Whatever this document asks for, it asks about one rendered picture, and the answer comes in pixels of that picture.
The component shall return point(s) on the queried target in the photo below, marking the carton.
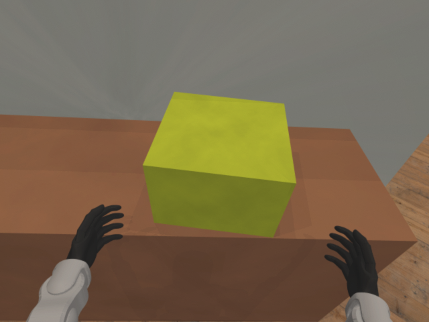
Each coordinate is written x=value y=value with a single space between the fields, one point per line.
x=222 y=164

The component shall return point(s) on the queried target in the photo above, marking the robot left hand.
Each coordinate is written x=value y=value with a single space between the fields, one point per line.
x=89 y=239

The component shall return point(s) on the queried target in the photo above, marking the pedestal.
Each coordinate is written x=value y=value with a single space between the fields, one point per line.
x=54 y=170

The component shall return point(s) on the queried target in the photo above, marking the robot left forearm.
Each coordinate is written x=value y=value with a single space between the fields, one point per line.
x=63 y=295

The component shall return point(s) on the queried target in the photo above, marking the robot right hand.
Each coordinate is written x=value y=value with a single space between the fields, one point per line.
x=359 y=269

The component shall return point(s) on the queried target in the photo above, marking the robot right forearm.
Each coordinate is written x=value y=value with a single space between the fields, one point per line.
x=366 y=307

